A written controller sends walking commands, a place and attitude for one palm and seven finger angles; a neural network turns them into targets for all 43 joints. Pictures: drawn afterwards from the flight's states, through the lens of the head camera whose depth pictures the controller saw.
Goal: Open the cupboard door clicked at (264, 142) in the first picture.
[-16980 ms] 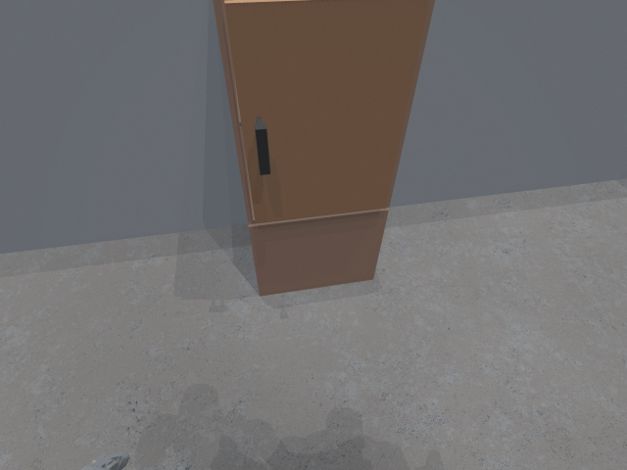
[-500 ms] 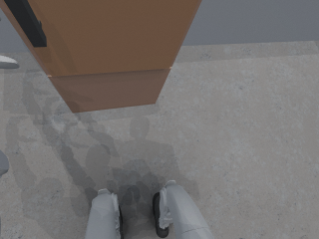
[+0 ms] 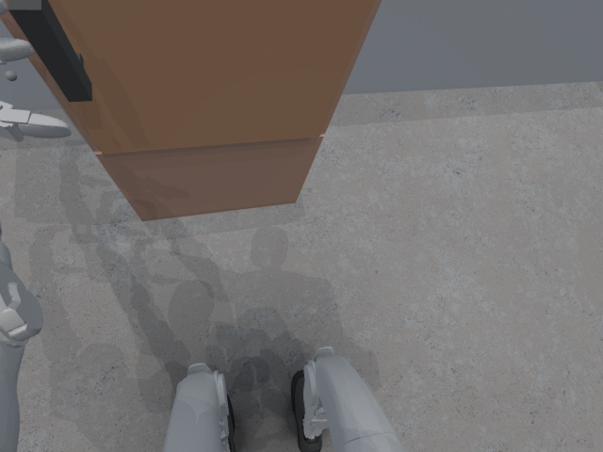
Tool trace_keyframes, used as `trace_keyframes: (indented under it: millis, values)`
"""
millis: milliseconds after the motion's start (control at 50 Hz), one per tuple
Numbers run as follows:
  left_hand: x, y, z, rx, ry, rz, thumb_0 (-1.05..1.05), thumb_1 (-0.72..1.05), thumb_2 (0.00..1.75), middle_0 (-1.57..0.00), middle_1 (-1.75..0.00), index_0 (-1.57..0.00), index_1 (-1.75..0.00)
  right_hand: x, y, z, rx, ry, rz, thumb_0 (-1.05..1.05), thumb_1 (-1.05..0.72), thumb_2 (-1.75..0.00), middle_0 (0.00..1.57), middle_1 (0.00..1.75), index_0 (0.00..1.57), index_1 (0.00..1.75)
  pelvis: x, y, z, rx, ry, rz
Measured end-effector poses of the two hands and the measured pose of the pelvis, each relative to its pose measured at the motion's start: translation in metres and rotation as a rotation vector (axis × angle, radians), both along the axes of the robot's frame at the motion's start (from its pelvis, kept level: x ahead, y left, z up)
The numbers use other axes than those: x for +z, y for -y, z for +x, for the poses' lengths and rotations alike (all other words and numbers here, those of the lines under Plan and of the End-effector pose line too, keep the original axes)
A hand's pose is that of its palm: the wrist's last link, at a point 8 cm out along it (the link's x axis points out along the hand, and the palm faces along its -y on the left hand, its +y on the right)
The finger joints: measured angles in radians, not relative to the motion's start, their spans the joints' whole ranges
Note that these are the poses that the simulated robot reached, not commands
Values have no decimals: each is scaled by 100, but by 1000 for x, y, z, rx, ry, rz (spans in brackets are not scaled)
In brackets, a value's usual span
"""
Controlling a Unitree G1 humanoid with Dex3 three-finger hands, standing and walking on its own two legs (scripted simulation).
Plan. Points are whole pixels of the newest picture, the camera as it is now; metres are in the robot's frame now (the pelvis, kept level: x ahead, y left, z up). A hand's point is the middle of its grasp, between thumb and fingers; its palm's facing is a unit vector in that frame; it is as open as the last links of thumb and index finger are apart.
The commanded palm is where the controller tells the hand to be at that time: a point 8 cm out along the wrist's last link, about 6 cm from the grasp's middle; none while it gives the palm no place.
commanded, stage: slide the fingers in behind the handle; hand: left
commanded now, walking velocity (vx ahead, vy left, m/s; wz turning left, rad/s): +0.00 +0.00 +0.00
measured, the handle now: (57, 37) +0.59 +0.23 +0.06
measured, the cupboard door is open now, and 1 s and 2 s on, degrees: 0 0 0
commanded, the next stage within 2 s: move the hooked fingers beside the handle in 1.14 s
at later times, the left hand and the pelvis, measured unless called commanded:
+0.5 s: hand (23, 81) +0.53 +0.26 +0.05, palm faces +0.15 -0.99 -0.01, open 14.5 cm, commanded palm +0.52 +0.25 +0.05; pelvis +0.01 -0.01 +0.01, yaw +2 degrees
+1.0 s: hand (31, 83) +0.53 +0.25 +0.05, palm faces +0.17 -0.99 -0.01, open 14.8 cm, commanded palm +0.53 +0.23 +0.05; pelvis +0.00 +0.00 +0.00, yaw +3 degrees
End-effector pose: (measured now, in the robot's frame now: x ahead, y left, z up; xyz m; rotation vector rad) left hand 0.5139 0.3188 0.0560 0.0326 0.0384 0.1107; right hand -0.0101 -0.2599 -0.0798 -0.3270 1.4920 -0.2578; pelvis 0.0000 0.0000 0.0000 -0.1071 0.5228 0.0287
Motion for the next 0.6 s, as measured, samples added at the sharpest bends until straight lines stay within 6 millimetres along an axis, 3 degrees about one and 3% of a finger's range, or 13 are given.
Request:
trace_keyframes:
  millis: [600]
  values:
    - [-1,17,-10,49,5,-23,-1,-50,30,-30,-120,-14,-119,-3,6,20,50,-16,27,0,-91,-89,20,30,21,30,5,7,8,37,10,5]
